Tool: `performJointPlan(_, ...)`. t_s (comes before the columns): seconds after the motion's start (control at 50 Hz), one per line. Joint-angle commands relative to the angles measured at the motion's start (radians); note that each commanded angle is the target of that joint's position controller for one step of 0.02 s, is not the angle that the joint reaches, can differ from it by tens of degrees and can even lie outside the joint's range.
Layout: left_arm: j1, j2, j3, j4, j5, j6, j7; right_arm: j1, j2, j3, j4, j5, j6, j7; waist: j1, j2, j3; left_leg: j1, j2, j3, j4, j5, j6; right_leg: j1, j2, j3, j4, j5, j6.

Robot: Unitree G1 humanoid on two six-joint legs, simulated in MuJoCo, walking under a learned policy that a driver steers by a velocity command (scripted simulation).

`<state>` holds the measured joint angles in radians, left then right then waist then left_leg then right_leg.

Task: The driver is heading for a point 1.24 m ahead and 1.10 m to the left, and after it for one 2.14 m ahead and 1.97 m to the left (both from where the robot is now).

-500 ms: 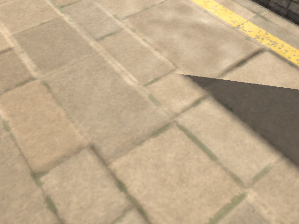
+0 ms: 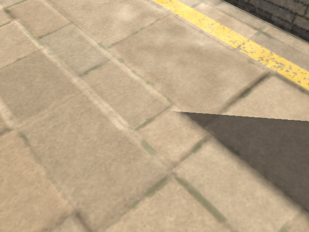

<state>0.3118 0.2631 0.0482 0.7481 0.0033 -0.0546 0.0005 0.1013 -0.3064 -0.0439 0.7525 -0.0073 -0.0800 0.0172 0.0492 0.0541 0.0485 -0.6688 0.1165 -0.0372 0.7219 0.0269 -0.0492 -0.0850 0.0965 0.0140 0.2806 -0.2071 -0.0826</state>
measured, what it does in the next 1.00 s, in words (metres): walks ahead, turning left: left foot, then right foot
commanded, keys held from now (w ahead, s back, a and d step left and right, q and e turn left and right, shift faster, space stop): no key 0.14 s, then q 0.86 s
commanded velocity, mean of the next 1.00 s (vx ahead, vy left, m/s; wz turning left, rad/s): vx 0.07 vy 0.00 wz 0.34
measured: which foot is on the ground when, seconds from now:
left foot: up 0.00-0.12, down 0.14-0.54, up 0.56-0.94, down 0.96-1.00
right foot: down 0.00-0.14, up 0.16-0.52, down 0.54-0.96, up 0.98-1.00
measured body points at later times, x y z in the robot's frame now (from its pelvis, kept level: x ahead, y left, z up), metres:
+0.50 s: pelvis +0.14 +0.01 -0.01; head +0.18 +0.01 +0.43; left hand +0.24 +0.31 -0.12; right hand +0.30 -0.26 -0.13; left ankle +0.22 +0.13 -0.75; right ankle +0.19 -0.12 -0.74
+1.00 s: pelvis +0.15 +0.02 -0.02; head +0.18 +0.05 +0.43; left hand +0.14 +0.34 -0.13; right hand +0.43 -0.16 -0.10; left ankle +0.11 +0.12 -0.75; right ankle +0.18 -0.12 -0.73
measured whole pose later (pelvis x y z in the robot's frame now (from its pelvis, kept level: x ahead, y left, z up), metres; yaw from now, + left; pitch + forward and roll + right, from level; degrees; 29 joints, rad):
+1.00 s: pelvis +0.15 +0.02 -0.02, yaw +26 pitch +1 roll +0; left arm 0.14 0.31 0.08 0.79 0.01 0.01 0.03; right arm 0.13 -0.30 -0.08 0.65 0.01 0.07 0.01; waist 0.02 -0.03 0.06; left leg -0.30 -0.01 0.03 0.56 -0.28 0.03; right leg -0.32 -0.12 -0.12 0.74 -0.43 0.05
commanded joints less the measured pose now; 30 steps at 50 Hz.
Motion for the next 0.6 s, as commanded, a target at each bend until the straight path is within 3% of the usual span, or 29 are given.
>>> performJointPlan(0.02, 0.003, 0.168, 0.041, -0.026, -0.004, -0.007, 0.013, -0.048, -0.043, -0.006, -0.06, 0.005, -0.016, 0.014, 0.002, -0.113, -0.053, 0.194, -0.067, 0.038, -0.134, 0.162, 0.013, -0.081, -0.222, 0.061, -0.033, 0.535, -0.108)
performJointPlan(0.1, -0.013, 0.163, 0.04, 0.01, -0.007, 0.009, 0.016, -0.008, -0.093, -0.024, -0.05, -0.011, -0.019, 0.026, -0.037, -0.137, -0.072, 0.215, -0.086, 0.015, -0.22, 0.035, 0.076, 0.048, -0.27, 0.127, 0.114, 0.55, -0.079)
performJointPlan(0.12, -0.034, 0.158, 0.039, 0.012, -0.009, 0.014, 0.018, 0.056, -0.103, -0.031, -0.027, -0.017, -0.022, 0.023, -0.077, -0.128, -0.098, 0.302, -0.104, 0.035, -0.275, 0.082, 0.096, 0.049, -0.244, 0.118, 0.198, 0.596, -0.057)
performJointPlan(0.14, -0.007, 0.142, 0.033, 0.012, 0.001, 0.014, 0.019, 0.108, -0.146, -0.041, -0.014, -0.026, -0.027, 0.016, -0.088, -0.068, -0.161, 0.452, -0.056, 0.004, -0.279, 0.418, 0.123, 0.014, -0.175, 0.087, 0.329, 0.541, -0.013)
performJointPlan(0.16, 0.109, 0.096, 0.017, 0.015, 0.02, 0.006, 0.016, 0.144, -0.191, -0.042, -0.02, -0.044, -0.025, 0.012, -0.044, 0.07, -0.303, 0.76, 0.118, -0.175, -0.186, 0.759, 0.244, -0.186, -0.096, 0.063, 0.556, 0.21, 0.048)
performJointPlan(0.18, 0.188, 0.07, 0.004, 0.05, 0.015, 0.009, 0.013, 0.181, -0.115, -0.023, -0.004, -0.035, -0.009, 0.012, -0.058, 0.202, -0.425, 0.895, 0.261, -0.384, -0.215, 0.823, 0.392, -0.321, -0.03, 0.068, 0.792, -0.415, 0.114)
performJointPlan(0.2, 0.131, 0.149, 0.021, 0.047, 0.003, 0.023, 0.008, 0.182, -0.08, -0.011, 0.002, 0.0, 0.007, 0.018, -0.077, 0.125, -0.412, 0.836, 0.23, -0.429, -0.271, 0.576, 0.387, -0.352, -0.053, 0.114, 0.852, -0.491, 0.128)
performJointPlan(0.22, 0.056, 0.161, 0.029, 0.026, -0.011, 0.04, 0.013, 0.113, -0.096, -0.016, -0.007, 0.016, 0.019, 0.019, -0.067, 0.071, -0.299, 0.743, 0.202, -0.413, -0.319, 0.304, 0.356, -0.423, -0.081, 0.101, 0.891, -0.442, 0.14)
performJointPlan(0.26, -0.038, 0.165, 0.039, 0.004, -0.01, 0.076, 0.032, 0.028, -0.135, -0.03, -0.036, 0.014, 0.042, 0.008, -0.06, 0.017, -0.148, 0.53, 0.16, -0.381, -0.418, -0.047, 0.312, -0.463, -0.103, 0.073, 0.858, -0.357, 0.142)
performJointPlan(0.28, -0.037, 0.148, 0.038, 0.003, -0.009, 0.087, 0.041, 0.004, -0.145, -0.035, -0.044, 0.005, 0.052, 0.001, -0.041, 0.039, -0.121, 0.443, 0.126, -0.357, -0.455, -0.157, 0.288, -0.418, -0.11, 0.072, 0.787, -0.322, 0.139)
performJointPlan(0.32, -0.024, 0.113, 0.032, 0.014, -0.004, 0.088, 0.054, -0.013, -0.138, -0.042, -0.055, -0.005, 0.067, -0.01, -0.033, 0.086, -0.116, 0.368, 0.072, -0.3, -0.482, -0.214, 0.264, -0.34, -0.09, 0.047, 0.652, -0.285, 0.138)
performJointPlan(0.36, -0.024, 0.105, 0.031, 0.022, -0.001, 0.08, 0.058, -0.006, -0.145, -0.051, -0.059, 0.002, 0.073, -0.023, -0.036, 0.098, -0.153, 0.36, 0.056, -0.287, -0.479, -0.232, 0.264, -0.289, -0.079, 0.047, 0.569, -0.227, 0.138)
performJointPlan(0.46, -0.071, 0.108, 0.032, 0.015, -0.004, 0.059, 0.045, 0.002, -0.155, -0.066, -0.064, 0.018, 0.096, -0.042, -0.05, 0.101, -0.157, 0.337, 0.047, -0.343, -0.469, -0.323, 0.249, -0.222, -0.063, 0.052, 0.39, -0.109, 0.131)
performJointPlan(0.5, -0.039, 0.107, 0.035, 0.027, -0.005, 0.046, 0.036, -0.015, -0.15, -0.065, -0.072, 0.026, 0.109, -0.048, -0.022, 0.096, -0.144, 0.301, 0.02, -0.352, -0.438, -0.356, 0.216, -0.14, -0.054, 0.032, 0.236, -0.024, 0.108)
performJointPlan(0.52, -0.02, 0.125, 0.042, 0.031, -0.003, 0.042, 0.034, -0.001, -0.138, -0.062, -0.071, 0.03, 0.114, -0.051, -0.011, 0.08, -0.135, 0.255, -0.011, -0.341, -0.405, -0.397, 0.183, -0.073, -0.078, 0.039, 0.157, -0.002, 0.084)
performJointPlan(0.54, 0.015, 0.192, 0.059, 0.027, 0.011, 0.042, 0.041, 0.02, -0.101, -0.051, -0.075, 0.027, 0.114, -0.049, -0.008, -0.026, -0.134, 0.16, -0.071, -0.278, -0.265, -0.486, 0.125, 0.004, -0.239, 0.178, 0.054, -0.066, 0.025)
performJointPlan(0.56, -0.03, 0.279, 0.08, 0.021, 0.034, 0.051, 0.045, 0.007, -0.057, -0.045, -0.113, 0.028, 0.106, -0.043, -0.048, -0.315, -0.085, 0.021, -0.236, -0.053, -0.016, -0.562, 0.07, -0.058, -0.434, 0.43, -0.046, -0.069, -0.106)
performJointPlan(0.58, -0.099, 0.231, 0.066, -0.017, 0.063, 0.044, 0.045, 0.031, -0.13, -0.066, -0.098, 0.015, 0.096, -0.043, -0.043, -0.291, -0.089, 0.048, -0.187, -0.085, 0.218, -0.592, 0.039, -0.132, -0.494, 0.475, -0.054, 0.016, -0.172)
performJointPlan(0.6, -0.172, 0.175, 0.049, -0.04, 0.053, 0.037, 0.051, 0.08, -0.162, -0.084, -0.068, 0.023, 0.101, -0.04, -0.08, -0.218, -0.088, 0.063, -0.181, -0.099, 0.327, -0.539, 0.029, -0.14, -0.443, 0.378, -0.027, 0.088, -0.145)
